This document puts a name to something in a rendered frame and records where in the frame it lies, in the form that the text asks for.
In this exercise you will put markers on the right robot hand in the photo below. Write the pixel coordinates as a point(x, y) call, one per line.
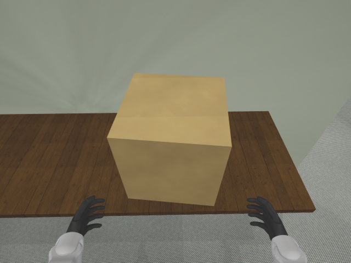
point(272, 223)

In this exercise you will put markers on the table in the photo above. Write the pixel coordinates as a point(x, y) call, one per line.
point(50, 164)

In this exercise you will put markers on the left robot hand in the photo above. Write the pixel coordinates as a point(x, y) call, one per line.
point(81, 218)

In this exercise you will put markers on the left robot forearm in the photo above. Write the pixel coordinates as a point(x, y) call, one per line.
point(68, 249)

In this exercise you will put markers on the carton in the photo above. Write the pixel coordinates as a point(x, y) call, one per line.
point(171, 138)

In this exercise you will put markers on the right robot forearm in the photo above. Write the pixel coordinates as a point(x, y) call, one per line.
point(285, 249)

